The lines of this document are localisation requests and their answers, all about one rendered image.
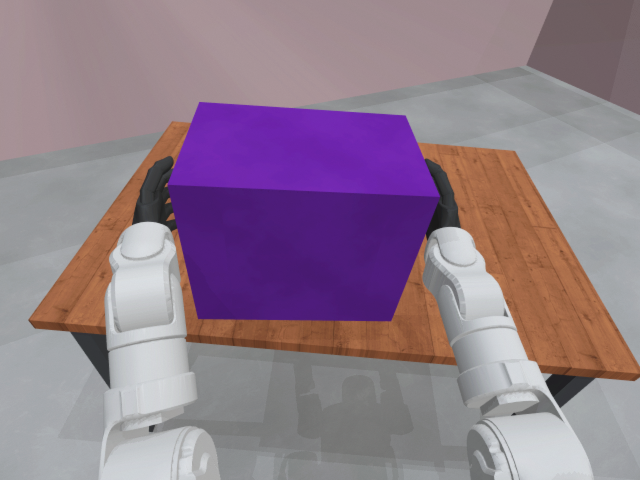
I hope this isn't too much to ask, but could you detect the right robot forearm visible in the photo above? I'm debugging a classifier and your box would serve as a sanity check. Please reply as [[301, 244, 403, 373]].
[[422, 227, 594, 480]]

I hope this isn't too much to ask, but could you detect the robot left upper arm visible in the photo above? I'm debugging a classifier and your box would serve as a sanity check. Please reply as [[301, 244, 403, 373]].
[[101, 426, 221, 480]]

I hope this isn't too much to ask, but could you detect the left robot hand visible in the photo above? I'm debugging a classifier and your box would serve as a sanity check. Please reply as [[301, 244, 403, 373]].
[[132, 156, 177, 232]]

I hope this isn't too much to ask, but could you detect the carton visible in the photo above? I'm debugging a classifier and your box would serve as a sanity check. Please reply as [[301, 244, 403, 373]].
[[167, 102, 440, 321]]

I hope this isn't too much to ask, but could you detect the table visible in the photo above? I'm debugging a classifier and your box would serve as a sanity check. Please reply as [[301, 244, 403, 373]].
[[28, 121, 640, 432]]

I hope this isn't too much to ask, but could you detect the left robot forearm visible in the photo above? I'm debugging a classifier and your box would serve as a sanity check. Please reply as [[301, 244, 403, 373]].
[[98, 222, 198, 480]]

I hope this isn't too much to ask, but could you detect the right robot hand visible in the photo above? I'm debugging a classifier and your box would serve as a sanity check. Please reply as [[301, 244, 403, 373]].
[[425, 158, 461, 241]]

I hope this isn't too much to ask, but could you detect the robot right upper arm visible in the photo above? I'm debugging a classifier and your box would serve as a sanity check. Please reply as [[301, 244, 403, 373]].
[[467, 412, 592, 480]]

